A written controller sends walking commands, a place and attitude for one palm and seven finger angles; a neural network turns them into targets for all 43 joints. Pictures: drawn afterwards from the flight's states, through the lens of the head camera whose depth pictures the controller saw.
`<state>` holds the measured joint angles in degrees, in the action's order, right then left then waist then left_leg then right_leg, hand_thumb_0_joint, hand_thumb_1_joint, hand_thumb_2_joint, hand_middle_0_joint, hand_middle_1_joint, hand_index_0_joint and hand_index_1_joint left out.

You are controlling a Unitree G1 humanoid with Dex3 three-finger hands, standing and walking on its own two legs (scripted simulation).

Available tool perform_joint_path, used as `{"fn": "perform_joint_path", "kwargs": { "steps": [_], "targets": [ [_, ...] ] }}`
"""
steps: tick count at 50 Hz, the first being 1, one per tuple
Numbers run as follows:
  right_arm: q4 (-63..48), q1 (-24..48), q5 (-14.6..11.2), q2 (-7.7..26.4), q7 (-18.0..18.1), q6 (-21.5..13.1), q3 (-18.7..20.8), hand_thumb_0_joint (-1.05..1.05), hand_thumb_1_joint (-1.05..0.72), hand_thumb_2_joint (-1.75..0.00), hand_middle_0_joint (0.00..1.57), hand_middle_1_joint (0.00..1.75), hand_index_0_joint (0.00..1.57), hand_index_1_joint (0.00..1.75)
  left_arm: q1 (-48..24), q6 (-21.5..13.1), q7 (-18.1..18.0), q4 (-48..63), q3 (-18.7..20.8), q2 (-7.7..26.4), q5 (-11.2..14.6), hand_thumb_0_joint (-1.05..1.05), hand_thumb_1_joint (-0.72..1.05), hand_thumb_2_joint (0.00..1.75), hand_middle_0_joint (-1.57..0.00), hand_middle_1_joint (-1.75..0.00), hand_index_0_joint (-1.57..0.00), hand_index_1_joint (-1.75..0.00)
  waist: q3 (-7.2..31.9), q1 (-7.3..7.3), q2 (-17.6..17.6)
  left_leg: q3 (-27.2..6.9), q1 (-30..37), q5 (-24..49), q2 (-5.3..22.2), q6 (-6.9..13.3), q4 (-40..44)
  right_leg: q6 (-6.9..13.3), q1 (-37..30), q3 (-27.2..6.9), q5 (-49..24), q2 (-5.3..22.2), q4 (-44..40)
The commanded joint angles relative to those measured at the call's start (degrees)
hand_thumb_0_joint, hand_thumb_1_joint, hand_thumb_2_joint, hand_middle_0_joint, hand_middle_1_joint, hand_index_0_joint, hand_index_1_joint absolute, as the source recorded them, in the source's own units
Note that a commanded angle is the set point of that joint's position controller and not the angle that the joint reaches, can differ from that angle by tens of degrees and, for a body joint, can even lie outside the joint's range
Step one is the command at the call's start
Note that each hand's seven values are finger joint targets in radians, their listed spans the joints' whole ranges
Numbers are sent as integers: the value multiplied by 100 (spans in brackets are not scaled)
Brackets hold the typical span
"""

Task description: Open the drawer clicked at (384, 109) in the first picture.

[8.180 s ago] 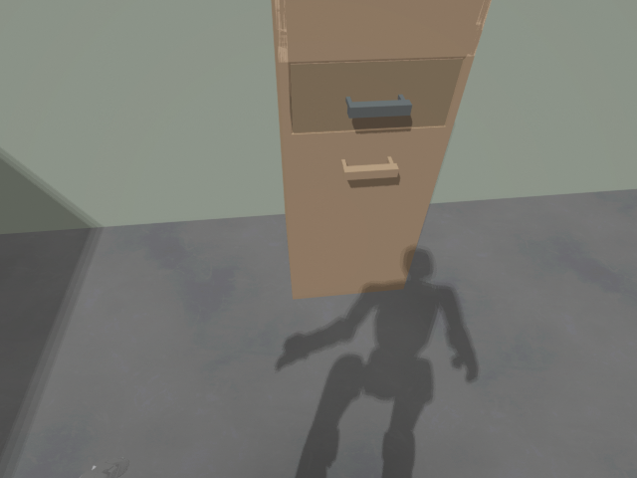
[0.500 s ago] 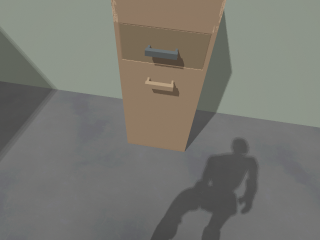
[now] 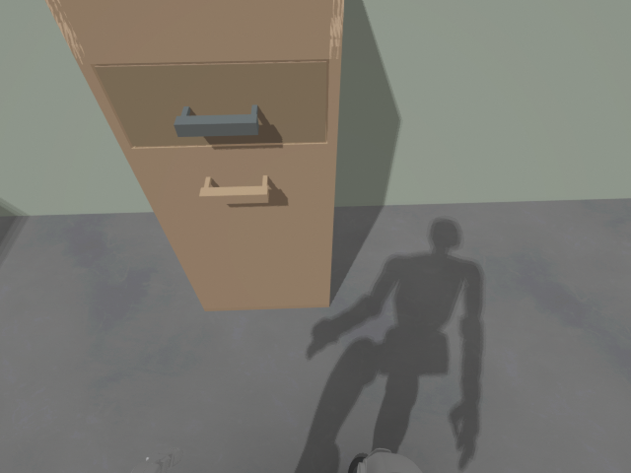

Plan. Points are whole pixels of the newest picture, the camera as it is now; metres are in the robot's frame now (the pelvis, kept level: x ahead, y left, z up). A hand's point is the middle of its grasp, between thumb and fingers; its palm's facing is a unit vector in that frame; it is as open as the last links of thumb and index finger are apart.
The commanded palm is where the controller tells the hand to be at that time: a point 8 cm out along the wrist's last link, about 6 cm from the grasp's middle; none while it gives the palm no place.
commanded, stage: take the last steps up to it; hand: left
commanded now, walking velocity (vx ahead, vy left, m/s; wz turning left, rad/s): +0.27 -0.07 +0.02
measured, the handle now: (219, 118) +0.68 +0.18 +0.06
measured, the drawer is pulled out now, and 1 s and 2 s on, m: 0.00 0.00 0.00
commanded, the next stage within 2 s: come to a stop and stand still in 0.28 s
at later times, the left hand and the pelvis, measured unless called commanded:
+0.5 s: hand out of the picture +0.12 +0.13 -0.17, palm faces +0.12 -0.99 -0.13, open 7.4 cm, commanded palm none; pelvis +0.16 -0.02 +0.02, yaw +1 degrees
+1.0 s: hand (243, 460) +0.16 +0.11 -0.13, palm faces +0.04 -0.96 -0.29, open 7.4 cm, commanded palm none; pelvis +0.13 -0.09 +0.02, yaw -1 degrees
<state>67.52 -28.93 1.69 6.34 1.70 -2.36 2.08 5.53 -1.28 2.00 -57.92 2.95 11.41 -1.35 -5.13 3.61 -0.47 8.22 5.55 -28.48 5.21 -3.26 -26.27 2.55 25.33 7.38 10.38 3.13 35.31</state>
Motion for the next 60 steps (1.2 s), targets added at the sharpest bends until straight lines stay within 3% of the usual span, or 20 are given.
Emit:
{"fn": "perform_joint_path", "kwargs": {
  "steps": [1,3,4,6,9,16,20,22,24,27,30,34,40,42,43,44,46,51,55,60],
  "targets": [
    [-657,16,-194,679,-37,-96,114,0,-90,-90,20,30,20,30,2689,-214,-211,-518,392,1514,96,0,90,90,-20,-30,-20,-30,1920,-1059,1598,-540,-3420,-571,-437,446,-4993,1085,-3921,-3500,-1186,2259,-1621],
    [-712,706,-160,609,-83,-66,167,0,-90,-90,20,30,20,30,1657,-184,-253,-252,279,1033,92,0,90,90,-20,-30,-20,-30,832,-901,774,-894,-3831,282,79,531,-5408,1000,-2502,-2778,19,1916,-2052],
    [-731,794,-111,587,-85,-31,171,0,-90,-90,20,30,20,30,1232,-183,-265,-155,190,797,95,0,90,90,-20,-30,-20,-30,483,-628,276,-950,-3724,633,231,517,-5235,880,-1816,-2320,183,1736,-2086],
    [-597,474,-33,389,-99,101,165,0,-90,-90,20,30,20,30,771,-241,-293,-57,79,450,62,0,90,90,-20,-30,-20,-30,323,-234,148,-893,-3228,1033,318,445,-4734,654,-942,-1456,58,1404,-2306],
    [-589,351,9,328,-126,230,144,0,-90,-90,20,30,20,30,793,-277,-293,-109,-5,239,26,0,90,90,-20,-30,-20,-30,148,-49,620,-683,-3101,1254,278,291,-4021,582,-467,-856,-85,1107,-2548],
    [-1019,1499,-32,361,-216,123,95,0,-90,-90,20,30,20,30,1406,-331,-289,-337,15,378,4,0,90,90,-20,-30,-20,-30,104,-355,427,-456,-3338,1317,173,221,-1981,873,-1447,-996,-996,1190,-2381],
    [-1037,1862,-40,362,-172,20,21,0,-90,-90,20,30,20,30,1673,-291,-318,-486,-10,315,21,0,90,90,-20,-30,-20,-30,244,-478,329,-365,-2893,1314,-46,269,-1009,764,-2011,-948,-2339,1137,-1835],
    [-796,1414,-58,390,-78,-38,-53,0,-90,-90,20,30,20,30,1576,-215,-381,-521,-84,173,69,0,90,90,-20,-30,-20,-30,578,-289,75,-482,-1722,3092,-93,268,127,338,-1908,-587,-3063,730,-938],
    [-660,1029,-100,878,52,-63,-8,0,-90,-90,20,30,20,30,1911,-148,-450,-542,-200,-105,147,0,90,90,-20,-30,-20,-30,1242,-307,-696,-1212,-130,7158,1018,792,-364,-199,-1094,-380,-1184,272,-518],
    [-670,1362,-175,987,171,114,15,0,-90,-90,20,30,20,30,1887,85,-523,-523,-161,127,113,0,90,90,-20,-30,-20,-30,732,-339,-1242,-1474,-470,8346,1462,1294,160,-396,-892,-420,1518,95,129],
    [-753,1470,-122,1162,239,257,158,0,-90,-90,20,30,20,30,1634,266,-490,-339,-33,222,77,0,90,90,-20,-30,-20,-30,500,-278,-871,-1510,-785,7619,1656,1545,416,-369,-451,-715,2275,51,1455],
    [-1017,1831,-54,1261,197,355,330,0,-90,-90,20,30,20,30,1508,362,-463,-93,114,122,46,0,90,90,-20,-30,-20,-30,1059,-339,-400,-1360,-878,6260,1655,1576,324,-402,-171,-859,2088,-40,2361],
    [-1249,2386,-6,1223,12,381,360,0,-90,-90,20,30,20,30,1639,335,-390,65,92,-14,39,0,90,90,-20,-30,-20,-30,1074,-524,-1047,-1063,-2105,2769,1195,1146,545,-367,-1205,-459,1298,-5,754],
    [-1236,2378,-47,1052,-54,418,306,0,-90,-90,20,30,20,30,2017,247,-389,-95,91,134,4,0,90,90,-20,-30,-20,-30,893,-731,-562,-887,-2941,724,641,711,215,-383,-2078,-416,524,-10,-654],
    [-1245,2215,-110,675,-94,465,237,0,-90,-90,20,30,20,30,1926,174,-402,-52,84,497,-73,0,90,90,-20,-30,-20,-30,598,-670,740,-510,-3198,-14,-12,342,-615,-229,-1689,-1354,1370,663,-1758],
    [-1397,2272,-111,484,-145,520,191,0,-90,-90,20,30,20,30,1465,162,-394,168,99,955,-83,0,90,90,-20,-30,-20,-30,58,-594,1804,-469,-3321,-129,-355,156,-1427,156,-630,-2808,2715,1685,-2781],
    [-1442,2414,-55,817,-207,591,250,0,-90,-90,20,30,20,30,873,179,-414,426,157,1140,-68,0,90,90,-20,-30,-20,-30,-402,-541,1140,-900,-3067,231,-190,233,-2283,442,448,-3186,3595,1941,-3295],
    [-984,1389,-6,1000,-249,492,268,0,-90,-90,20,30,20,30,831,55,-389,405,175,919,17,0,90,90,-20,-30,-20,-30,-87,-392,721,-900,-3522,1307,-316,156,-3052,251,-1064,-1890,1230,1389,-2534],
    [-1146,1594,0,983,-210,432,219,0,-90,-90,20,30,20,30,1612,-2,-421,151,164,759,19,0,90,90,-20,-30,-20,-30,330,-728,741,-948,-3912,1204,-317,35,-2960,442,-2316,-1857,-237,1518,-2152],
    [-1207,1686,-52,921,-156,442,158,0,-90,-90,20,30,20,30,1829,3,-466,11,177,784,-23,0,90,90,-20,-30,-20,-30,616,-805,904,-912,-3702,657,-294,-14,-2397,677,-2765,-1831,-1783,1666,-1790]
  ]
}}
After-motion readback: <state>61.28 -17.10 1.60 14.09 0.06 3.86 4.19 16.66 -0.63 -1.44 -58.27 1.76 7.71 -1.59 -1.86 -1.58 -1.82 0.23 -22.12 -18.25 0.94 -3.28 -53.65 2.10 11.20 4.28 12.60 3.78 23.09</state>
